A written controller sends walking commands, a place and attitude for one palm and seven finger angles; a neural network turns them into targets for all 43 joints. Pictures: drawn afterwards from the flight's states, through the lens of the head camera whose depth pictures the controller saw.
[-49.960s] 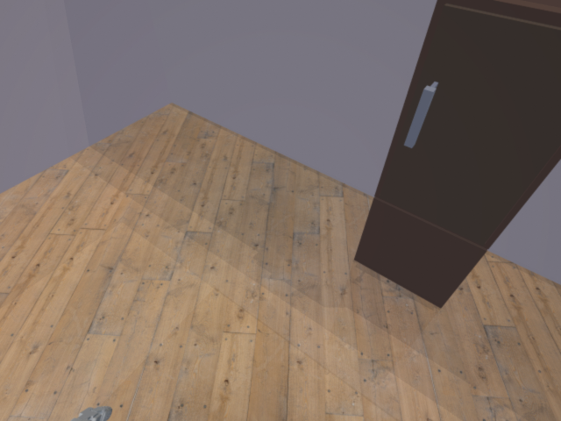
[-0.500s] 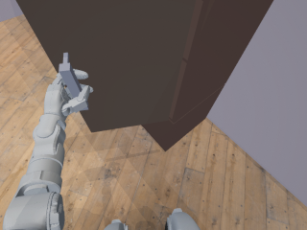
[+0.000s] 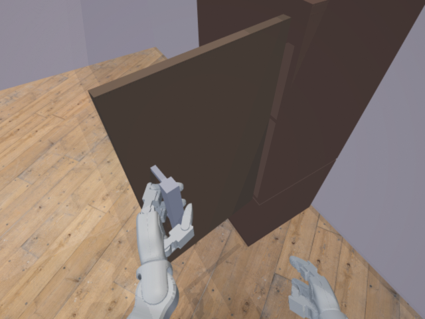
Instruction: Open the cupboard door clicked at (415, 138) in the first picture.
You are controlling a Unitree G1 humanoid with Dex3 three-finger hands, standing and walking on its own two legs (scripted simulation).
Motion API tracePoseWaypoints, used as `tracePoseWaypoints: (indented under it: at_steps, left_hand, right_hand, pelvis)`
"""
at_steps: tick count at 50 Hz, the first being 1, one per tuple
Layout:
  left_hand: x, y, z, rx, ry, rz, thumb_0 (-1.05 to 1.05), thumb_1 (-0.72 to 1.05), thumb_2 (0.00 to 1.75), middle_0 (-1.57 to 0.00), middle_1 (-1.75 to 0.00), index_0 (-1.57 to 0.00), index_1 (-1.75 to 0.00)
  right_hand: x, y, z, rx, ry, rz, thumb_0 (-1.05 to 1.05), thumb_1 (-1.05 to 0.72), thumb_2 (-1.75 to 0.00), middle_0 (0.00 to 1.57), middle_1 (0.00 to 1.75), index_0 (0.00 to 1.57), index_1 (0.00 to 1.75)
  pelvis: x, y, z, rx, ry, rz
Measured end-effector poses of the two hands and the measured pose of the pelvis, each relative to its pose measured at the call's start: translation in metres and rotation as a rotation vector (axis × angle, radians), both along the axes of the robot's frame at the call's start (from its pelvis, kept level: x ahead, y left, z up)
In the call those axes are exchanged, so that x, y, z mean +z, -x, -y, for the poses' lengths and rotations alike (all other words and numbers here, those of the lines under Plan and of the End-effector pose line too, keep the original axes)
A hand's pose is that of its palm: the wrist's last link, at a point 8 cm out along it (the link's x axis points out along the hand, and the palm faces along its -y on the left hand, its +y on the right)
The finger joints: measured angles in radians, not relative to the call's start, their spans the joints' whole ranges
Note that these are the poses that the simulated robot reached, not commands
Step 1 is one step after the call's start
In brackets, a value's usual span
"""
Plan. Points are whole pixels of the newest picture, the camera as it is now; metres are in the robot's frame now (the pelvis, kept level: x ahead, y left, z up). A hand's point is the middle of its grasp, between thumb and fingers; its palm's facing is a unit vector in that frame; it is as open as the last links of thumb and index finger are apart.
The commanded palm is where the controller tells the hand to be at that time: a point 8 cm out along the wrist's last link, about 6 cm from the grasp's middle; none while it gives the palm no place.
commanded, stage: pull the door open along its arc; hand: left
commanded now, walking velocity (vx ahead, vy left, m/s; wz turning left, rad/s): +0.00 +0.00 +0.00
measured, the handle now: (168, 202) +0.32 +0.10 +0.05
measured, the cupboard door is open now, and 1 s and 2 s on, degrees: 97 97 99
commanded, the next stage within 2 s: open thumb and fingers to let go in 0.04 s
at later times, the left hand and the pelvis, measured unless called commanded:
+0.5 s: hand (190, 227) +0.27 +0.05 +0.06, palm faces +0.30 -0.95 -0.01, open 9.4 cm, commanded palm +0.24 +0.10 +0.05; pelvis -0.02 -0.03 -0.01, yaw +3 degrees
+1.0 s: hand (189, 227) +0.27 +0.05 +0.06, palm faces +0.24 -0.97 -0.01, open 15.3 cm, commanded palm +0.24 +0.10 +0.05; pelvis -0.05 +0.01 -0.01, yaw +2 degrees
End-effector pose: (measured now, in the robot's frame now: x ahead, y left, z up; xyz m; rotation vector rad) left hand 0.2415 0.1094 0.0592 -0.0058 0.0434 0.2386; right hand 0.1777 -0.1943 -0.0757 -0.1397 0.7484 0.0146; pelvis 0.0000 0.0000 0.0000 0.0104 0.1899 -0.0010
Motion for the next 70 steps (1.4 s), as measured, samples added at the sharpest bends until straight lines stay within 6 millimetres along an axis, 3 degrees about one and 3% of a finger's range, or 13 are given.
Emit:
tracePoseWaypoints:
  at_steps: [14, 22, 32, 38, 49, 54, 61, 64, 70]
  left_hand:
    - [-0.002, 0.006, 0.015, 0.084, -0.035, 0.025, 0.02, 0.61, 0.76, -0.34, -1.28, -0.33, -1.31]
    - [-0.002, 0.007, 0.014, 0.073, -0.022, 0.026, 0.01, 0.36, 0.66, -0.33, -1.26, -0.33, -1.28]
    - [-0.003, 0.005, 0.007, 0.058, -0.017, 0.06, 0.0, -0.22, 0.41, -0.31, -1.21, -0.31, -1.22]
    - [-0.002, 0.005, 0.007, 0.047, -0.007, 0.06, -0.01, -0.41, 0.34, -0.29, -1.08, -0.28, -1.09]
    - [-0.003, 0.004, 0.009, 0.005, -0.022, 0.064, -0.01, -0.49, 0.3, -0.26, -0.65, -0.24, -0.64]
    - [-0.003, 0.003, 0.006, 0.003, -0.02, 0.062, -0.02, -0.5, 0.3, -0.32, -0.57, -0.3, -0.57]
    - [-0.003, 0.006, -0.016, -0.402, -0.161, 0.099, -0.02, -0.49, 0.3, -0.25, -0.42, -0.17, -0.42]
    - [-0.002, 0.008, -0.018, -0.493, -0.079, 0.061, -0.02, -0.5, 0.3, -0.21, -0.37, -0.14, -0.37]
    - [-0.003, 0.013, -0.014, -0.417, 0.061, 0.036, -0.02, -0.5, 0.3, -0.15, -0.32, -0.14, -0.33]
  right_hand:
    - [-0.028, 0.02, 0.045, 0.008, 0.068, -0.077, 0.01, -0.91, -0.89, 0.2, 0.3, 0.2, 0.3]
    - [-0.03, 0.039, 0.053, -0.02, 0.076, -0.091, 0.02, -0.91, -0.89, 0.2, 0.3, 0.2, 0.3]
    - [-0.028, 0.049, 0.042, -0.016, 0.081, -0.069, 0.02, -0.91, -0.89, 0.2, 0.3, 0.2, 0.3]
    - [-0.025, 0.052, 0.026, -0.01, 0.072, -0.053, 0.02, -0.91, -0.89, 0.2, 0.3, 0.2, 0.3]
    - [-0.024, 0.059, 0.001, -0.001, 0.068, -0.056, 0.01, -0.91, -0.89, 0.2, 0.3, 0.2, 0.3]
    - [-0.025, 0.062, -0.005, 0.002, 0.069, -0.069, 0.01, -0.91, -0.89, 0.2, 0.3, 0.2, 0.3]
    - [-0.025, 0.072, -0.004, -0.021, 0.072, -0.067, 0.01, -0.91, -0.89, 0.2, 0.3, 0.2, 0.3]
    - [-0.022, 0.075, -0.003, -0.05, 0.065, -0.052, 0.02, -0.91, -0.89, 0.2, 0.3, 0.2, 0.3]
    - [-0.01, 0.071, -0.003, -0.052, 0.067, -0.013, 0.02, -0.91, -0.89, 0.2, 0.3, 0.2, 0.3]
  pelvis:
    - [-0.007, 0.008, 0.025, 0.046, -0.013, 0.0]
    - [-0.005, 0.018, 0.027, 0.044, -0.022, 0.009]
    - [-0.007, 0.033, 0.016, 0.041, -0.012, 0.019]
    - [-0.008, 0.039, 0.005, 0.036, -0.005, 0.024]
    - [-0.01, 0.047, -0.012, 0.029, 0.007, 0.032]
    - [-0.01, 0.049, -0.018, 0.028, 0.01, 0.034]
    - [-0.012, 0.052, -0.023, 0.036, 0.012, 0.042]
    - [-0.01, 0.051, -0.028, 0.033, 0.018, 0.057]
    - [-0.006, 0.044, -0.032, 0.021, 0.009, 0.052]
